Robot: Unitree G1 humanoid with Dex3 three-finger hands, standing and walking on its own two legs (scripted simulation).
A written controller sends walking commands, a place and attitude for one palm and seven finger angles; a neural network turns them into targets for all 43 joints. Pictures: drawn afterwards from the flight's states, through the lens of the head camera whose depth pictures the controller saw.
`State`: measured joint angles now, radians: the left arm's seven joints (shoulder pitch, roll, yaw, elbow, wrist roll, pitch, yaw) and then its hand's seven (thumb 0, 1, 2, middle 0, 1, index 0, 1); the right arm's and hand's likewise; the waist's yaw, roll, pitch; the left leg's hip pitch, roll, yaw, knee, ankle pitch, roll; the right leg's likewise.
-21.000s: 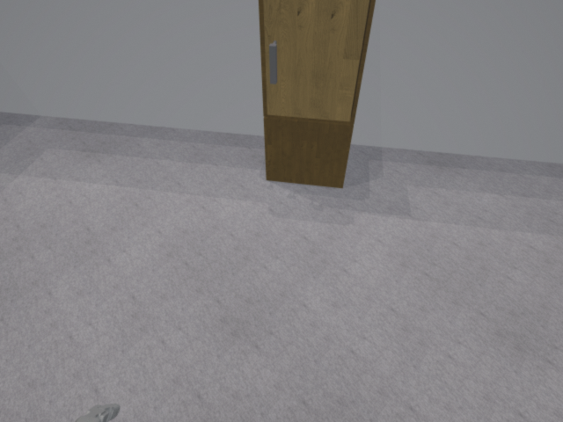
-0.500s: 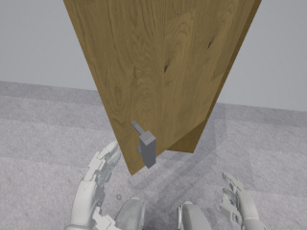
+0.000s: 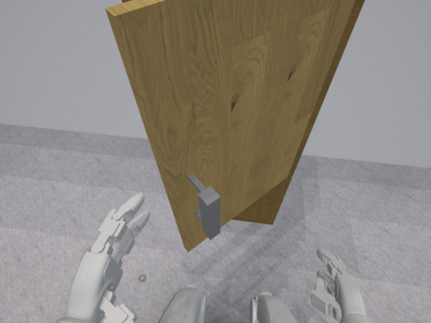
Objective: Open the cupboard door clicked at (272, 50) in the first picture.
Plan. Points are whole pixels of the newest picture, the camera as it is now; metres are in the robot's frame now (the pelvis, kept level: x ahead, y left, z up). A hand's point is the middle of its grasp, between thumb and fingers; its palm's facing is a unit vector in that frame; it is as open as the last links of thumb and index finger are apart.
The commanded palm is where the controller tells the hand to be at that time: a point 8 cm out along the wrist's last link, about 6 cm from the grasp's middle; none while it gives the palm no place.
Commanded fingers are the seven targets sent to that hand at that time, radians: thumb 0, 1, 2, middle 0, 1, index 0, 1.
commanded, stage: draw the hand back to the body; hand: left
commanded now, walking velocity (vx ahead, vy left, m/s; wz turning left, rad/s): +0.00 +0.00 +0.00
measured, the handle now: (203, 207) +0.32 +0.06 +0.03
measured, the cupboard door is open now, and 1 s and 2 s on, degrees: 46 46 46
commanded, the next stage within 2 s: step back with the hand held close in 1.38 s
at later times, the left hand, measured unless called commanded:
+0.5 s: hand (65, 246) +0.19 +0.20 +0.17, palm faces +0.15 -0.93 -0.33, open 14.9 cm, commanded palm +0.16 +0.25 +0.20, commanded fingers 0.00 0.06 0.54 -0.17 -0.30 -0.17 -0.30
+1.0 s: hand out of the picture +0.23 +0.28 +0.29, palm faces +0.45 -0.79 -0.42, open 9.1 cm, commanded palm +0.19 +0.32 +0.30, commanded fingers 0.00 0.90 0.90 -0.20 -0.30 -0.20 -0.30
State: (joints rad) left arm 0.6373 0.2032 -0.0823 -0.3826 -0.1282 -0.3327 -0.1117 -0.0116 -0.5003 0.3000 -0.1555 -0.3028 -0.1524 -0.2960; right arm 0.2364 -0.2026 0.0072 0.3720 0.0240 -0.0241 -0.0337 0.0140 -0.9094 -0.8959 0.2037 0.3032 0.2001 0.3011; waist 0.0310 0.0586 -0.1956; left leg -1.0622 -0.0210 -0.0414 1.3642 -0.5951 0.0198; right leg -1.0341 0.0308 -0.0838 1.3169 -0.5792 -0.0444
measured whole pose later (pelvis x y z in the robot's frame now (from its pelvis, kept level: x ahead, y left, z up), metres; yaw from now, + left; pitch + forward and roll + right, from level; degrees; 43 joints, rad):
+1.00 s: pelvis +0.05 +0.02 +0.12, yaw -1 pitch -2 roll -1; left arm 0.50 0.38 0.33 -0.46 -0.07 -0.03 0.14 0.01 0.59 0.77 -0.20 -0.30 -0.20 -0.30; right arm 0.24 -0.23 0.05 0.57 0.02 -0.10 -0.09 0.01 -0.91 -0.90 0.21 0.30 0.20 0.30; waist 0.07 0.07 -0.04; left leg -0.21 -0.03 0.00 0.58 -0.33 0.04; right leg -0.19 0.02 -0.01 0.54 -0.31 -0.01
